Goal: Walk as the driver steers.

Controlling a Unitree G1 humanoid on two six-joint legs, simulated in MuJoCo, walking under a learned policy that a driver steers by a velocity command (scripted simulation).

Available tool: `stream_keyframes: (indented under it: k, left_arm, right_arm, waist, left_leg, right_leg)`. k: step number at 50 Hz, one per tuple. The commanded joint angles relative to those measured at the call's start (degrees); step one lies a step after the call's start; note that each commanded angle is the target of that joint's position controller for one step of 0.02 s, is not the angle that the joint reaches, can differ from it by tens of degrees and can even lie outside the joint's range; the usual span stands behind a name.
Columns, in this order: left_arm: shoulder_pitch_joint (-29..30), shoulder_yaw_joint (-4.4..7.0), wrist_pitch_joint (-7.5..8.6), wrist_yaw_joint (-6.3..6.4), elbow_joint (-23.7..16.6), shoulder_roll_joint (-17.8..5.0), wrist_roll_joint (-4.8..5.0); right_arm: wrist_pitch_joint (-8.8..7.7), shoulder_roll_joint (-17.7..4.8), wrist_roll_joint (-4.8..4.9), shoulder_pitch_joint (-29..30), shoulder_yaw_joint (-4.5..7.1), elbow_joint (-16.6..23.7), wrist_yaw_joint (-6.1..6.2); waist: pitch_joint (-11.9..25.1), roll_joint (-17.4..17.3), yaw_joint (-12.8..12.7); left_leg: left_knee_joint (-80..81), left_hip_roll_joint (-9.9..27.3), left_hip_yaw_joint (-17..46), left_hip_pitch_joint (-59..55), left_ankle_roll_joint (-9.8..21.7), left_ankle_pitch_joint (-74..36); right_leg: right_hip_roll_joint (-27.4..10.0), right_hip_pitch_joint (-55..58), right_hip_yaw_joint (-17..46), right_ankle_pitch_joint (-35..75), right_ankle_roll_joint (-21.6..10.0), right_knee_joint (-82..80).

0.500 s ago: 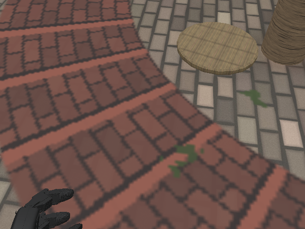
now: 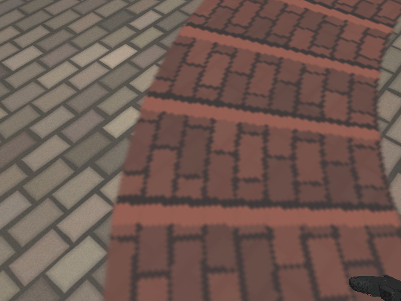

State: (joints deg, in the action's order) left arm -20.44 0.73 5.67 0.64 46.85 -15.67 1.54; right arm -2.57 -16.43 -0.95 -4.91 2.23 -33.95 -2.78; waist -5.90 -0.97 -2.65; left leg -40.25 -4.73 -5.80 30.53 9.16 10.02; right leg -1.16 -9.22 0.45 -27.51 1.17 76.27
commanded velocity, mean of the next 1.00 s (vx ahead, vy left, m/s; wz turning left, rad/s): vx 0.12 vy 0.00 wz -0.71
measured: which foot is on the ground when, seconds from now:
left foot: down 0.00-0.42, up 0.44-0.84, down 0.86-1.00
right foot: up 0.00-0.38, down 0.40-0.86, up 0.88-1.00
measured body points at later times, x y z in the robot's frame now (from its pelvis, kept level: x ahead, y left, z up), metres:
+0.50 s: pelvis +0.20 -0.08 +0.02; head +0.24 -0.11 +0.47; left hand +0.39 +0.16 -0.07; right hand +0.31 -0.39 -0.08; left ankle +0.16 +0.07 -0.62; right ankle +0.26 -0.19 -0.70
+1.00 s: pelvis +0.28 -0.05 +0.04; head +0.32 -0.06 +0.49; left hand +0.63 +0.02 -0.04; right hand +0.17 -0.36 -0.05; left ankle +0.39 +0.01 -0.70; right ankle +0.19 -0.15 -0.62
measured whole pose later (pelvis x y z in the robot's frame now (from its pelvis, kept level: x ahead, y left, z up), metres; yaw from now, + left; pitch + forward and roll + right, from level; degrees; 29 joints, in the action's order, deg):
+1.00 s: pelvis +0.28 -0.05 +0.04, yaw -48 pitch +1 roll +0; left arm -10.3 5.9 -3.6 0.8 31.3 -21.8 1.1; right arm 0.1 -16.6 -1.0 -7.4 4.6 -42.9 2.4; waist -2.7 3.5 0.6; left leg -25.4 -1.5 0.9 16.0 0.9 10.9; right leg 5.3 -32.5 8.7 -22.5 2.9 64.0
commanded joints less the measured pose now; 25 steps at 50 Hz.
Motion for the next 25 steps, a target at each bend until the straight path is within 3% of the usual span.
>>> stream_keyframes:
  k: [1,2,4,6,8,11,15,17,19,20,21,22,23,24,25]
  left_arm:
    - [1.32,2.05,0.28,0.79,-5.42,-9.67,1.81]
    - [-0.71,2.36,-1.26,1.01,-4.09,-9.45,1.66]
    - [-4.45,2.52,-3.73,1.25,-2.35,-7.16,0.96]
    - [-3.07,2.63,-4.39,1.56,-2.95,-5.62,0.14]
    - [-0.88,2.78,-4.35,1.28,-4.21,-5.09,-0.35]
    - [3.53,2.61,-4.18,-0.15,-5.84,-4.12,-0.63]
    - [7.71,3.25,-5.08,-2.26,-9.44,-5.26,-0.66]
    - [7.4,3.89,-5.66,-3.14,-10.89,-6.27,-0.74]
    - [2.7,4.82,-5.67,-3.33,-10.74,-7.1,-0.79]
    - [-3.32,6.1,-5.31,-2.72,-9.32,-9.39,-1.19]
    - [-5.45,8.33,-5.04,-1.25,-10.08,-17.18,-1.57]
    - [-3.5,8.18,-4.71,-0.92,-12.14,-19.07,-3.45]
    - [-1.26,7.54,-4.1,-1.79,-14.19,-16.39,-3.23]
    - [1.89,7.14,-3.81,-1.86,-14.96,-14.3,-2.18]
    - [4.78,6.79,-4.16,-1.54,-15.19,-12.4,-0.47]
  right_arm:
    - [-2.1,-7.17,0.4,-9.17,2.39,-0.1,0.64]
    - [-2.69,-5.95,-0.07,-6.16,1.89,-0.44,0.62]
    - [-3.58,-4.3,-0.61,-4.01,1.53,-2.23,0.21]
    - [-4.05,-4.5,-1.15,-2.5,1.59,-3.88,0.74]
    - [-3.45,-4.9,-1.22,-0.81,1.81,-4.5,2.17]
    - [-1.63,-5.01,-0.75,0.0,1.78,-4.88,4.02]
    - [0.97,-7.03,0.44,-1.98,2.7,-6.23,4.55]
    - [1.97,-7.47,1.6,-1.24,3.13,-6.16,4.73]
    - [2.48,-7.1,2.77,0.61,3.35,-5.87,5.05]
    - [2.54,-6.2,2.81,-0.39,3.27,-6.14,5.03]
    - [2.1,-5.3,1.0,-1.44,2.95,-4.61,4.71]
    - [2.08,-2.78,-0.77,-2.58,2.07,-2.33,3.96]
    - [1.68,-5.64,-0.08,-2.55,2.27,-3.68,3.17]
    - [1.58,-6.03,1.26,0.26,2.49,-3.22,3.02]
    - [1.7,-5.35,0.94,1.55,2.53,-3.69,3.48]
  waist:
    - [14.8,7.92,4.52]
    - [10.74,6.38,2.19]
    - [8.07,1.98,-0.42]
    - [6.95,-0.44,-0.77]
    - [7.7,-1.62,-0.76]
    - [8.51,-2.38,1.55]
    - [8.1,-3.22,3.97]
    - [7.52,-4.07,3.31]
    - [8.46,-3.61,0.39]
    - [10.75,0.32,-2.25]
    - [10.94,14.79,-2.05]
    - [18.82,23.04,1.98]
    - [24.76,12.59,-0.3]
    - [20.62,7.32,0.55]
    - [15.03,1.86,2.14]
  left_leg:
    - [19.42,23.37,28.32,-30.89,11.63,-29.31]
    - [21.32,22.03,22.82,-21.77,10.36,-30.22]
    - [25.7,19.7,14.23,-10.91,8.42,-30.55]
    - [27.14,18.21,7.49,-9.43,7.43,-36.62]
    - [26.63,16.55,1.78,-12.71,5.55,-36.56]
    - [25.06,14.85,-3.53,-17.68,3.77,-31.37]
    - [20.86,19.38,-3.51,-25.82,3.0,-28.05]
    - [17.02,21.52,-3.0,-27.7,1.7,-28.49]
    - [8.13,20.83,-4.75,-26.95,-1.36,-33.75]
    - [-2.46,17.52,-6.17,-23.41,-4.3,-32.64]
    - [-19.39,10.05,-7.14,-10.75,-9.72,-8.9]
    - [-36.46,-2.41,1.21,7.01,-13.16,28.66]
    - [-39.43,-0.01,13.18,7.47,-11.5,27.75]
    - [-38.11,1.51,13.5,8.62,-10.22,23.36]
    - [-33.06,3.14,13.13,9.56,-10.14,19.45]
  right_leg:
    - [-4.77,-25.7,6.13,1.38,-0.06,5.43]
    - [-5.61,-21.52,6.2,2.37,0.56,2.65]
    - [-6.6,-14.4,5.99,4.36,2.22,-3.53]
    - [-6.03,-15.87,4.78,9.24,3.75,-7.85]
    - [-6.59,-18.95,3.48,17.68,4.36,-14.06]
    - [-6.08,-19.29,0.43,28.44,4.0,-25.39]
    - [-5.47,-22.02,-1.94,25.04,1.87,-33.37]
    - [-4.71,-22.18,-3.25,19.03,0.01,-34.96]
    - [-1.64,-16.01,-5.59,18.09,-2.98,-40.46]
    - [0.8,-7.03,-4.5,26.07,-5.79,-45.68]
    - [-7.63,1.82,11.98,61.44,-11.3,-48.61]
    - [-17.4,14.54,36.31,62.93,-24.2,-51.86]
    - [-18.3,15.1,37.42,50.15,-23.73,-55.03]
    - [-15.99,11.43,32.61,40.98,-20.85,-55.7]
    - [-12.9,6.05,28.0,34.59,-17.52,-56.43]
Velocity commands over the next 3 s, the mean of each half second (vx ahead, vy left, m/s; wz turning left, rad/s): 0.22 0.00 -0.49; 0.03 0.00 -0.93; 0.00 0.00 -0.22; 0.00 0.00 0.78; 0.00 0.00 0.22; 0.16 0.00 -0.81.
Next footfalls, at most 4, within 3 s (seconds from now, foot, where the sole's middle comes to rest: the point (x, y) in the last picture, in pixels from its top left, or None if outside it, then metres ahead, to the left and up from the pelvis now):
0.40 right None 0.29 -0.20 -0.74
0.86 left None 0.41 -0.02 -0.74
1.30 right None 0.18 -0.16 -0.74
1.74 left None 0.38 0.00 -0.74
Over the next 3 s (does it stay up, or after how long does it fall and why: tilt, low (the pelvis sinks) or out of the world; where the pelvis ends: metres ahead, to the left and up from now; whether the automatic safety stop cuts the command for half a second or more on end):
stays up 0.37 -0.10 0.04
